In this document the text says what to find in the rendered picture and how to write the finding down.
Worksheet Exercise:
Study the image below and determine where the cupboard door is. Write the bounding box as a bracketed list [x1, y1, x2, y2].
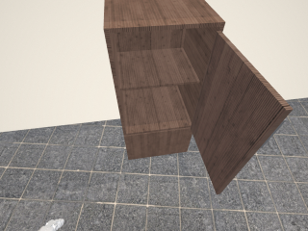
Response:
[191, 31, 293, 194]

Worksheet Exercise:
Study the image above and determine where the left robot hand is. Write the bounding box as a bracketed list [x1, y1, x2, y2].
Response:
[39, 218, 64, 231]

